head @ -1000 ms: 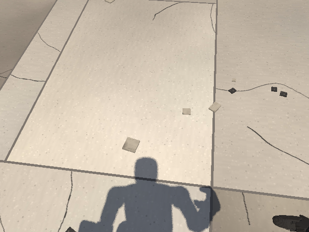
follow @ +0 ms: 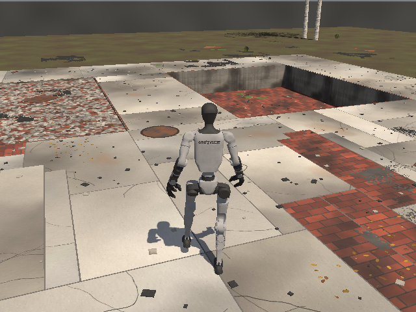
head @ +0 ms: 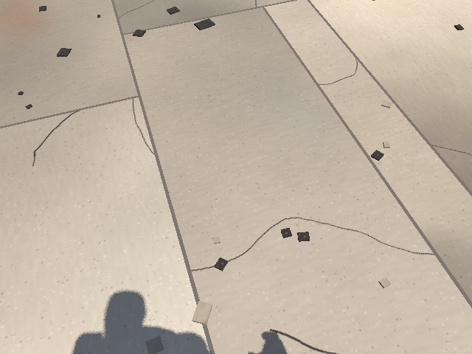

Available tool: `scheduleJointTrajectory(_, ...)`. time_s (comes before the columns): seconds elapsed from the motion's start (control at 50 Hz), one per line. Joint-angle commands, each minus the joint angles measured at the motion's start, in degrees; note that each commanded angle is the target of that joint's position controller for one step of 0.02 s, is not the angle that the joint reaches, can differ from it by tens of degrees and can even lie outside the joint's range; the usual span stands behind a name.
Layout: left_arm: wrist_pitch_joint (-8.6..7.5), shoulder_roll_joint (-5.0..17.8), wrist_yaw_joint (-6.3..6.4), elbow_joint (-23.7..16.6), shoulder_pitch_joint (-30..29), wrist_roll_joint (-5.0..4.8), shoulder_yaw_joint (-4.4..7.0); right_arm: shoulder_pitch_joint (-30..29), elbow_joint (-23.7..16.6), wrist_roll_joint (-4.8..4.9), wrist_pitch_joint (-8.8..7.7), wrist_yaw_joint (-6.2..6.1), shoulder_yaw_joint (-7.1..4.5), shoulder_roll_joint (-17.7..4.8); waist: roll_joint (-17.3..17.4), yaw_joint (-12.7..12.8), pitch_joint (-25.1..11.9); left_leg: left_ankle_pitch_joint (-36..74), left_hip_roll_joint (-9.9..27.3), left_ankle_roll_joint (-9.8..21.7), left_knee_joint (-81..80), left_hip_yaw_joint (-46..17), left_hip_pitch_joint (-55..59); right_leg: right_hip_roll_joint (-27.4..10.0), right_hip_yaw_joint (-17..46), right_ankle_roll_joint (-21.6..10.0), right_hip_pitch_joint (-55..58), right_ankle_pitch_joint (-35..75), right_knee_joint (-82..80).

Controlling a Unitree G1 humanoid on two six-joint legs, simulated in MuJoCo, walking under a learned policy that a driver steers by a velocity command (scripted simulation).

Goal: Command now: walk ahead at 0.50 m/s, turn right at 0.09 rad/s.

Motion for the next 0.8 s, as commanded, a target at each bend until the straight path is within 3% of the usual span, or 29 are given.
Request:
scheduleJointTrajectory(0.02, -0.46, 10.01, 0.43, -1.18, 1.93, -0.44, 2.7, -7.5, -5.25, 0.41, -1.18, 0.87, -0.36, -3.22, -5.96, 1.31, 2.84, 3.45, -2.01, 0.96, -5.94, 1.2, 2.56, -15.86, 6.65, -8.23, -2.28, 13.77, -4.1)
scheduleJointTrajectory(0.08, 0.35, 10.61, 0.8, 0.55, 2.94, -0.69, 3.07, -8.33, -6.29, 0.31, -1.55, 1.78, -0.65, -4.33, -6.61, 0.51, 2.86, -2.5, -2.78, 3.38, -9.4, 0.74, 1.62, -18.77, 7.96, -7.04, 4.4, 18.5, -0.36)
scheduleJointTrajectory(0.12, 0.9, 11.35, 1.09, 0.97, 2.04, -0.64, 3.31, -4.61, -5.5, 0.18, -1.71, 1.88, -1.25, -5.75, -8.02, -1.86, 0.47, -7.37, -4.84, 5.17, -10.2, 2.53, 7.59, -18.69, 7.65, -5.69, 6.54, 29.97, 4.37)
scheduleJointTrajectory(0.14, 1.26, 11.43, 1.21, 0.95, 0.94, -0.52, 3.21, 1.19, -3.88, 0.05, -1.75, 1.57, -2.16, -7.23, -8.03, -5.26, -3.29, -7.38, -6.9, 6.64, -11.35, 4.58, 16.04, -16.76, 5.99, -4.54, 5.95, 39.38, 11.37)
scheduleJointTrajectory(0.16, 1.47, 9.83, 1.41, 0.61, 1.04, -0.05, 2.44, 9.99, -1.56, -0.25, -1.7, 1.07, -3.38, -10.04, -6.73, -9.11, -9.96, -4.79, -5.14, 8.86, -9.67, 3.16, 30.4, -13.66, 3.6, -2.71, 0.46, 38.54, 22.97)
scheduleJointTrajectory(0.18, 0.76, 4.7, 1.09, -0.83, 7.49, 0.65, 0.73, 17.37, -0.72, -1.35, -1.61, 0.65, -4.61, -15.54, 3.57, -8.32, -20.3, -7.0, 9.46, 16.95, -7.9, -17.74, 54.67, -7.09, 1.27, 1.1, -20.16, 18.1, 44.86)
scheduleJointTrajectory(0.2, -0.32, 2.74, 0.74, 0.23, 9.61, 0.18, -0.08, 20.75, 0.86, -0.26, -1.34, 1.06, -4.31, -13.77, 12.83, -8.68, -25.75, -19.48, 15.39, 21.64, -17.88, -38.93, 63.09, 0.02, 6.16, 2.8, -33.39, -20.38, 56.88)
scheduleJointTrajectory(0.22, -1.03, 8.55, 0.35, -0.73, 3.27, -1.26, 1.28, 18.46, 0.58, 0.68, -1.25, 0.89, -3.06, -9.81, 7.34, -10.1, -18.18, -28.68, 13.63, 18.53, -20.75, -35.48, 58.54, -3.64, 8.82, 2.11, -40.11, -19.32, 61.73)
scheduleJointTrajectory(0.24, -1.45, 9.56, 0.29, -2.47, -1.93, -1.87, 1.48, 13.67, -0.16, 0.55, -1.01, 0.61, -2.58, -8.45, 4.03, -9.09, -10.38, -28.07, 11.95, 16.32, -22.33, -28.1, 49.92, -6.79, 6.36, 1.57, -42.21, -13.67, 60.33)
scheduleJointTrajectory(0.26, -1.56, 9.23, 0.49, -2.98, -4.72, -1.14, 1.44, 10.02, -0.71, -0.03, -0.81, 0.48, -2.1, -7.21, 0.79, -7.61, -5.4, -23.09, 9.88, 15.54, -24.04, -22.46, 41.31, -9.14, 4.78, 1.64, -40.64, -9.11, 57.18)
scheduleJointTrajectory(0.28, -1.26, 8.69, 0.58, -2.85, -4.53, -0.51, 1.69, 7.85, -1.07, -0.77, -0.95, 0.53, -1.65, -5.9, 1.2, -5.57, -2.98, -18.24, 7.99, 15.07, -25.8, -18.57, 35.08, -11.03, 4.91, 1.84, -37.46, -5.82, 53.89)
scheduleJointTrajectory(0.3, -0.75, 7.7, 0.6, -2.3, -2.81, -0.39, 1.67, 6.8, -1.14, -1.17, -1.17, 0.58, -1.37, -5.08, 2.34, -3.95, -2.96, -15.3, 6.71, 14.96, -27.35, -16.19, 31.69, -11.98, 5.1, 2.15, -34.03, -3.98, 52.44)
scheduleJointTrajectory(0.36, 0.45, 5.38, 0.94, -1.87, -2.11, -0.04, 1.21, 6.91, -0.04, -0.54, -1.93, 0.42, -1.68, -6.21, 2.11, -2.57, -1.76, -7.93, 5.75, 16.29, -30.68, -10.19, 27.78, -12.88, 3.93, 3.88, -33.32, -0.83, 47.42)
scheduleJointTrajectory(0.42, 0.27, 4.59, 0.93, -3.31, -7.72, 0.34, 0.82, 8.74, 1.26, -0.37, -1.67, -0.33, -2.11, -7.71, 0.61, -3.85, -0.18, -3.37, 4.68, 15.69, -31.95, -5.77, 29.01, -13.23, 3.35, 5.23, -36.24, 8.41, 37.36)
scheduleJointTrajectory(0.48, -0.46, 3.11, 0.24, -4.38, -13.6, 0.13, 0.2, 10.9, 2.36, 0.16, -1.17, -0.81, -2.23, -8.56, 0.34, -6.04, 0.79, -2.57, 2.79, 13.83, -31.98, -1.68, 29.73, -11.46, 1.5, 5.27, -33.54, 17.02, 25.83)
scheduleJointTrajectory(0.56, -1.1, 3.36, -0.89, -6.44, -20.34, -0.43, 0.04, 15.65, 4.82, 0.84, -0.12, -0.96, -2.51, -9.36, 0.18, -8.53, 2.5, -3.84, 5.22, 13.55, -29.85, -2.83, 35.12, -9.75, 1.2, 4.6, -33.22, 18.02, 18.48)
scheduleJointTrajectory(0.62, -1.82, 5.19, -1.6, -7.07, -20.13, -0.36, 0.63, 15.81, 5.6, 1.19, 0.98, -1.45, -3.0, -10.18, 0.98, -6.55, 2.29, -0.98, 7.51, 12.39, -25.39, -5.95, 39.41, -8.73, 2.35, 3.02, -31.11, 12.28, 14.71)
scheduleJointTrajectory(0.64, -2.05, 6.11, -1.59, -6.46, -17.84, -0.32, 1.02, 15.08, 5.55, 1.22, 1.25, -1.6, -3.22, -10.69, 1.63, -4.99, 1.15, 2.38, 7.57, 11.85, -22.9, -6.57, 39.67, -7.95, 1.8, 2.43, -27.4, 10.28, 14.0)
scheduleJointTrajectory(0.66, -2.25, 7.55, -1.35, -4.93, -12.42, -0.15, 1.89, 13.73, 5.31, 1.24, 1.46, -1.68, -3.14, -10.58, 1.5, -1.61, -1.85, 9.21, 5.72, 10.67, -16.94, -5.44, 38.51, -6.56, 0.37, 1.29, -19.19, 9.9, 12.04)
scheduleJointTrajectory(0.68, -2.33, 10.62, -0.79, -2.56, -3.55, 0.32, 3.32, 13.84, 4.89, 0.64, 1.44, -1.66, -2.29, -8.25, 0.17, 2.2, -8.7, 9.01, 2.18, 8.76, -5.7, -3.31, 33.32, -8.4, 1.49, -0.7, -4.69, 11.06, 13.66)
scheduleJointTrajectory(0.7, -2.03, 15.55, -0.21, -1.71, 5.32, 1.12, 4.49, 16.45, 3.3, -1.22, 0.98, -1.51, -0.64, -3.36, -9.5, 3.82, -18.87, -9.85, -3.69, 5.83, 14.08, -0.05, 19.03, -21.39, 15.27, -5.17, 14.73, 11.8, 16.63)
scheduleJointTrajectory(0.72, -1.43, 16.36, -0.51, -0.59, 6.76, 0.97, 4.57, 22.35, 3.07, 0.45, -0.08, -1.23, 0.36, 0.14, -23.01, 1.33, -24.8, -38.77, -10.16, 3.69, 28.64, -1.82, 2.17, -29.77, 38.56, -11.62, 25.37, -2.93, 7.29)
scheduleJointTrajectory(0.74, -1.39, 10.7, -0.38, -1.12, 4.97, 0.56, 3.19, 17.66, 3.61, 2.14, -0.43, -1.19, -1.43, -6.92, -14.37, 3.21, -18.1, -36.87, -6.63, 3.98, 34.32, -5.88, -3.05, -27.69, 36.4, -9.29, 19.99, -11.64, 3.94)
scheduleJointTrajectory(0.76, -1.51, 8.56, -0.13, -1.41, 0.71, 0.29, 2.39, 12.66, 1.98, 2.6, -0.5, -1.23, -2.13, -8.72, -11.42, 2.63, -10.46, -31.14, -4.21, 4.39, 34.39, -4.47, -5.17, -26.19, 28.12, -7.19, 12.5, -10.14, 2.74)
scheduleJointTrajectory(0.78, -1.7, 7.01, -0.19, -1.58, -3.15, 0.55, 1.79, 10.81, 1.81, 2.02, -0.2, -1.47, -2.2, -7.93, -8.19, 0.86, -6.63, -26.46, -1.94, 4.06, 32.75, -3.74, -3.07, -24.02, 22.17, -6.32, 5.37, -4.56, 0.94)
scheduleJointTrajectory(0.8, -1.99, 5.69, -0.25, -1.39, -5.81, 0.8, 1.51, 10.83, 1.75, 1.45, 0.25, -1.52, -2.45, -7.0, -8.93, -0.87, -4.03, -23.09, -0.38, 3.72, 29.99, -4.1, -0.81, -22.25, 17.27, -5.98, 0.24, -0.21, -0.94)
